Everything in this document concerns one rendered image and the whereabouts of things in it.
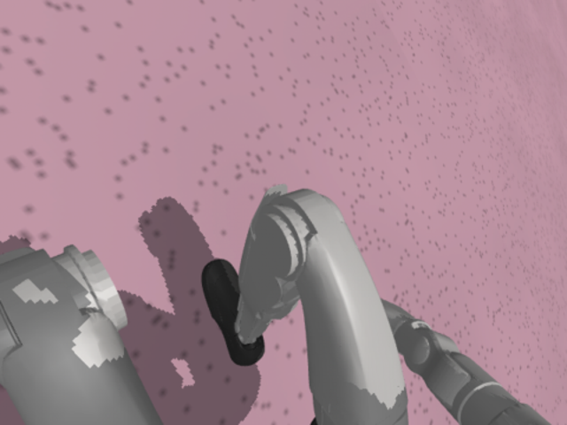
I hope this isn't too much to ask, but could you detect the right robot hand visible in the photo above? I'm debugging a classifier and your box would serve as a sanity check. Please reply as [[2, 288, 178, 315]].
[[381, 298, 414, 336]]

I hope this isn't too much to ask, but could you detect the right robot foot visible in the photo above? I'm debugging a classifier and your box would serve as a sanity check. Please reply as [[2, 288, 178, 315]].
[[201, 259, 265, 366]]

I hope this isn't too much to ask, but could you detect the right robot arm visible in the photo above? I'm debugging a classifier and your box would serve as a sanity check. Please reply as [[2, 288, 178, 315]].
[[394, 319, 551, 425]]

